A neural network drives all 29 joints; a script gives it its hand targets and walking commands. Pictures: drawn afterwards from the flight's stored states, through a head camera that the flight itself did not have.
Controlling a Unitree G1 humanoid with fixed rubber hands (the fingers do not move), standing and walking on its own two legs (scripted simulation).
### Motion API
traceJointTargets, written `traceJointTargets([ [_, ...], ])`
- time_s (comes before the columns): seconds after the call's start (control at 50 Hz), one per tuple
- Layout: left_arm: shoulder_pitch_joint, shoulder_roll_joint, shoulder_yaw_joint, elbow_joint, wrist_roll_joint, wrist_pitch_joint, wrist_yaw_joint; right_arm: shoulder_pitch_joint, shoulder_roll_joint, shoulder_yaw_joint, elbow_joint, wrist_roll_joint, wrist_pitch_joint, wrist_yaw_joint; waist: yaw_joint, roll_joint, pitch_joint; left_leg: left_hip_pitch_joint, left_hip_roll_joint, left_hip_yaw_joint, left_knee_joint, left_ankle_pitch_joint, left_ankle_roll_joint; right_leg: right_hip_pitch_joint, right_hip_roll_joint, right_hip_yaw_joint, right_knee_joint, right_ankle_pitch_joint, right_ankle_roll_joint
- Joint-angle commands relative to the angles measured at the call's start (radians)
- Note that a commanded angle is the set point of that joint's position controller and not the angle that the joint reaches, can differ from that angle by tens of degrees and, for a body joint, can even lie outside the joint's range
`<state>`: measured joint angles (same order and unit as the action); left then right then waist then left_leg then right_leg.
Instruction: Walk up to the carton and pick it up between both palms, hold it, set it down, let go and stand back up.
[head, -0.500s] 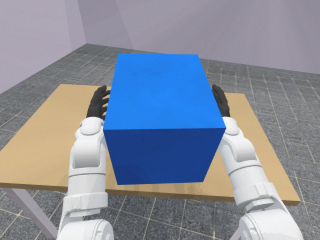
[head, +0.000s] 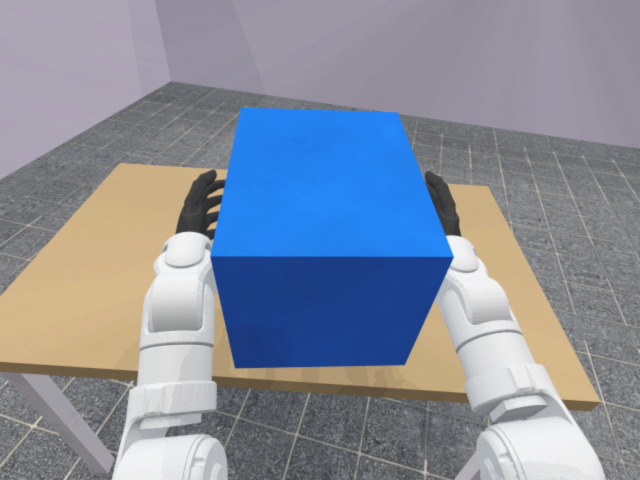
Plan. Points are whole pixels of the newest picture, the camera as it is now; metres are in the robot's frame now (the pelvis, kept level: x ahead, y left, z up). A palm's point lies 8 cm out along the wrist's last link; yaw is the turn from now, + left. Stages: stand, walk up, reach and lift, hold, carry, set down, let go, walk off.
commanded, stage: hold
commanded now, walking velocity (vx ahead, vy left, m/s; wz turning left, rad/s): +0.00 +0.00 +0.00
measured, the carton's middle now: (320, 233) +0.38 +0.00 +0.17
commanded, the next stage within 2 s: none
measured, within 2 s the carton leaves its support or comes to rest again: neither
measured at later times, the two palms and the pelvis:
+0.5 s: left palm (195, 237) +0.36 +0.14 +0.18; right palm (443, 237) +0.36 -0.15 +0.18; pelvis +0.00 +0.00 +0.00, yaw +0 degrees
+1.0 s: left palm (198, 236) +0.36 +0.14 +0.18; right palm (444, 234) +0.36 -0.16 +0.18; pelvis +0.00 +0.00 +0.00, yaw +0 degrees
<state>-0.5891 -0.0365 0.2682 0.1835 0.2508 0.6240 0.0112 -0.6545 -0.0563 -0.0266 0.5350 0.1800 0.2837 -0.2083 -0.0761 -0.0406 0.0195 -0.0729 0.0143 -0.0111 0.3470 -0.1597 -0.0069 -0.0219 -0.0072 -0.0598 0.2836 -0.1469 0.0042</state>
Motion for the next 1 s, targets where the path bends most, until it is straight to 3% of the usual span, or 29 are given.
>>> traceJointTargets([
  [0.0,-0.652,-0.618,-0.571,-0.116,-0.134,-0.063,-0.121,-0.777,0.624,0.399,-0.329,0.074,-0.067,0.111,-0.007,0.091,-0.470,0.190,-0.051,0.012,-0.001,0.256,-0.048,0.035,0.076,-0.018,-0.030,0.152,0.028],
  [0.06,-0.609,-0.599,-0.537,-0.160,-0.122,-0.049,-0.132,-0.710,0.630,0.418,-0.308,0.090,-0.049,0.095,-0.006,0.056,-0.429,0.175,-0.061,0.019,-0.007,0.287,-0.035,0.093,0.069,-0.011,-0.018,0.239,0.040],
  [0.1,-0.620,-0.605,-0.547,-0.183,-0.132,-0.050,-0.141,-0.725,0.638,0.431,-0.354,0.100,-0.048,0.088,-0.014,0.044,-0.465,0.181,-0.064,0.013,-0.009,0.310,-0.039,0.112,0.073,-0.011,-0.016,0.266,0.042],
  [0.16,-0.610,-0.573,-0.499,-0.137,-0.104,-0.045,-0.152,-0.724,0.620,0.420,-0.342,0.100,-0.039,0.089,-0.002,0.044,-0.417,0.157,-0.063,0.021,-0.024,0.247,-0.032,0.125,0.068,-0.006,-0.024,0.212,0.043],
  [0.22,-0.613,-0.585,-0.553,-0.202,-0.114,-0.048,-0.147,-0.692,0.625,0.422,-0.361,0.097,-0.044,0.089,-0.027,0.073,-0.426,0.184,-0.066,0.012,-0.014,0.296,-0.044,0.108,0.070,-0.011,-0.015,0.251,0.039],
  [0.28,-0.637,-0.585,-0.569,-0.220,-0.126,-0.056,-0.144,-0.719,0.644,0.432,-0.382,0.105,-0.046,0.092,-0.015,0.072,-0.438,0.185,-0.074,0.018,-0.006,0.278,-0.043,0.087,0.073,-0.015,-0.016,0.239,0.043],
  [0.32,-0.651,-0.591,-0.570,-0.188,-0.130,-0.058,-0.141,-0.726,0.633,0.421,-0.366,0.098,-0.045,0.092,-0.014,0.080,-0.403,0.158,-0.067,0.010,-0.016,0.232,-0.039,0.078,0.066,-0.011,-0.016,0.206,0.044],
  [0.34,-0.634,-0.587,-0.566,-0.200,-0.139,-0.056,-0.140,-0.734,0.650,0.443,-0.391,0.095,-0.046,0.090,-0.008,0.051,-0.443,0.157,-0.064,0.006,-0.017,0.268,-0.030,0.088,0.068,-0.015,-0.021,0.241,0.048],
  [0.44,-0.645,-0.590,-0.578,-0.191,-0.138,-0.059,-0.142,-0.716,0.639,0.427,-0.380,0.081,-0.046,0.091,-0.019,0.063,-0.466,0.179,-0.062,0.011,-0.012,0.266,-0.043,0.091,0.073,-0.014,-0.017,0.218,0.039],
  [0.46,-0.649,-0.592,-0.564,-0.188,-0.148,-0.059,-0.144,-0.744,0.637,0.431,-0.399,0.092,-0.049,0.088,-0.005,0.042,-0.463,0.179,-0.066,0.015,-0.012,0.258,-0.036,0.090,0.078,-0.015,-0.021,0.222,0.044],
  [0.48,-0.649,-0.576,-0.530,-0.122,-0.125,-0.051,-0.149,-0.772,0.636,0.413,-0.361,0.075,-0.041,0.089,0.000,0.040,-0.406,0.143,-0.065,0.012,-0.029,0.211,-0.026,0.077,0.071,-0.016,-0.028,0.177,0.045],
  [0.52,-0.663,-0.583,-0.537,-0.129,-0.121,-0.049,-0.153,-0.747,0.647,0.394,-0.325,0.074,-0.042,0.097,-0.008,0.064,-0.381,0.135,-0.062,0.023,-0.043,0.141,-0.022,0.059,0.065,-0.005,-0.035,0.103,0.042],
  [0.54,-0.681,-0.589,-0.523,-0.123,-0.113,-0.049,-0.152,-0.769,0.650,0.380,-0.302,0.069,-0.042,0.101,0.004,0.063,-0.373,0.124,-0.061,0.020,-0.050,0.129,-0.019,0.054,0.060,-0.008,-0.035,0.093,0.039],
  [0.56,-0.663,-0.577,-0.499,-0.106,-0.109,-0.048,-0.154,-0.775,0.653,0.390,-0.311,0.071,-0.044,0.100,0.008,0.034,-0.395,0.133,-0.060,0.026,-0.044,0.144,-0.007,0.065,0.061,-0.005,-0.032,0.121,0.048],
  [0.62,-0.681,-0.591,-0.521,-0.127,-0.126,-0.055,-0.153,-0.789,0.650,0.396,-0.338,0.076,-0.056,0.094,-0.003,0.058,-0.463,0.148,-0.062,0.018,-0.026,0.191,-0.021,0.088,0.066,-0.012,-0.022,0.155,0.040],
  [0.66,-0.696,-0.592,-0.513,-0.107,-0.128,-0.064,-0.148,-0.806,0.657,0.392,-0.317,0.077,-0.053,0.096,0.001,0.039,-0.434,0.145,-0.059,0.019,-0.028,0.206,-0.024,0.066,0.071,-0.015,-0.028,0.154,0.040],
  [0.68,-0.696,-0.580,-0.504,-0.110,-0.117,-0.063,-0.147,-0.777,0.647,0.385,-0.269,0.064,-0.048,0.099,-0.005,0.056,-0.402,0.147,-0.062,0.027,-0.028,0.205,-0.025,0.060,0.070,-0.015,-0.025,0.146,0.037],
  [0.74,-0.673,-0.560,-0.478,-0.089,-0.101,-0.055,-0.155,-0.722,0.636,0.358,-0.216,0.054,-0.040,0.104,-0.003,0.051,-0.371,0.144,-0.057,0.028,-0.058,0.136,-0.016,0.055,0.060,-0.015,-0.046,0.077,0.038],
  [0.78,-0.677,-0.573,-0.484,-0.099,-0.097,-0.055,-0.162,-0.734,0.639,0.353,-0.248,0.057,-0.053,0.106,-0.008,0.064,-0.387,0.141,-0.060,0.034,-0.051,0.162,-0.018,0.077,0.059,-0.007,-0.036,0.121,0.038],
  [0.82,-0.661,-0.594,-0.526,-0.136,-0.128,-0.067,-0.157,-0.783,0.656,0.401,-0.348,0.083,-0.075,0.099,-0.008,0.063,-0.475,0.170,-0.066,0.019,-0.010,0.277,-0.030,0.107,0.071,-0.013,-0.014,0.228,0.041],
  [0.84,-0.682,-0.583,-0.521,-0.103,-0.119,-0.067,-0.155,-0.798,0.649,0.410,-0.345,0.074,-0.064,0.094,-0.012,0.052,-0.458,0.179,-0.069,0.027,-0.006,0.271,-0.032,0.101,0.075,-0.012,-0.017,0.228,0.048],
  [0.92,-0.698,-0.599,-0.558,-0.187,-0.141,-0.084,-0.142,-0.771,0.662,0.428,-0.339,0.092,-0.065,0.094,-0.014,0.074,-0.490,0.180,-0.070,0.016,0.002,0.283,-0.039,0.072,0.073,-0.014,-0.010,0.231,0.043],
  [0.94,-0.684,-0.587,-0.547,-0.167,-0.127,-0.082,-0.139,-0.773,0.647,0.425,-0.350,0.088,-0.069,0.096,0.001,0.070,-0.483,0.178,-0.066,0.018,0.003,0.287,-0.038,0.082,0.076,-0.019,-0.014,0.221,0.044],
  [0.98,-0.655,-0.574,-0.538,-0.127,-0.114,-0.069,-0.139,-0.736,0.646,0.404,-0.293,0.074,-0.056,0.097,-0.010,0.078,-0.413,0.175,-0.062,0.017,-0.020,0.222,-0.033,0.062,0.071,-0.016,-0.027,0.154,0.037],
])
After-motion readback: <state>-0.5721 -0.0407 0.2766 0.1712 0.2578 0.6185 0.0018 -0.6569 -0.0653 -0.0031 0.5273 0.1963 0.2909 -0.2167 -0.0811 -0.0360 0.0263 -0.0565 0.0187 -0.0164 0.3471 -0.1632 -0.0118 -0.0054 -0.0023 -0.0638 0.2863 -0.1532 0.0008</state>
